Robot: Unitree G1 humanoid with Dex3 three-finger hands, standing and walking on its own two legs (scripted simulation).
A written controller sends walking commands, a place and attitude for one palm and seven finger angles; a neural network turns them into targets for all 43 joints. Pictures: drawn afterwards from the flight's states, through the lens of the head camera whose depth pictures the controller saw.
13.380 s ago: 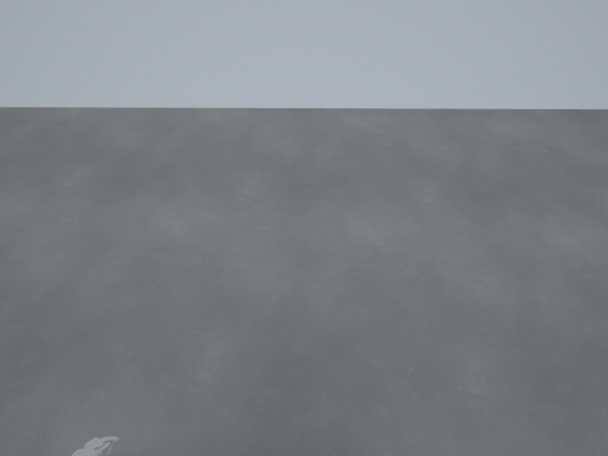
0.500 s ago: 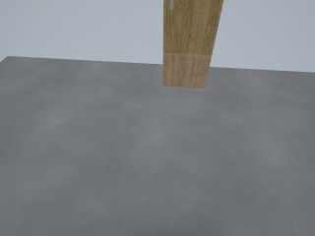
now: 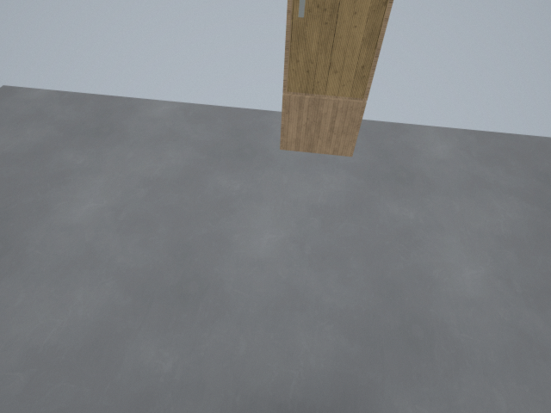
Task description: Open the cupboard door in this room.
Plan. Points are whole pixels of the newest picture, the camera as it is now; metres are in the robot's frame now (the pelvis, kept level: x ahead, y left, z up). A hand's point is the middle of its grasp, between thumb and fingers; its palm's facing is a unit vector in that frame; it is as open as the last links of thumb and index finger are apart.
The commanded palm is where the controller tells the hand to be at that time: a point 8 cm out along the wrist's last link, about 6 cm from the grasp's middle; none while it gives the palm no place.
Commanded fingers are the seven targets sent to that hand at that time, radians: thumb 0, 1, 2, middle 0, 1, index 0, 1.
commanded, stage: stand and wait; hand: left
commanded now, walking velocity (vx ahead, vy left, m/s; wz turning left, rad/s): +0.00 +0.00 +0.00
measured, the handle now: out of the picture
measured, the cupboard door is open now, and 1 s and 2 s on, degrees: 0 0 0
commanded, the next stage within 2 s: turn or walk to find it in 0.04 s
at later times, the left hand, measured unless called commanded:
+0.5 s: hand out of the picture +0.00 +0.14 -0.17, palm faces +0.12 -0.97 -0.19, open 7.3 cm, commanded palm none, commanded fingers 0.00 0.90 0.90 -0.20 -0.30 -0.20 -0.30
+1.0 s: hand (159, 315) +0.32 +0.26 -0.18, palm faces +0.08 -0.98 -0.20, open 7.3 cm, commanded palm none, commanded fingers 0.00 0.90 0.90 -0.20 -0.30 -0.20 -0.30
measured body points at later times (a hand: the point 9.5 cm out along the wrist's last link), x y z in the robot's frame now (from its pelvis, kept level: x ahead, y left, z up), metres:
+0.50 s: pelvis +0.07 -0.01 +0.00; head +0.08 -0.03 +0.45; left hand +0.00 +0.20 -0.15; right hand +0.06 -0.24 -0.17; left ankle +0.06 +0.11 -0.67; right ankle +0.02 -0.11 -0.74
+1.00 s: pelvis +0.27 +0.07 -0.01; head +0.30 +0.08 +0.44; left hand +0.32 +0.31 -0.16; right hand +0.35 -0.17 -0.15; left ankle +0.30 +0.14 -0.74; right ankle +0.28 -0.08 -0.67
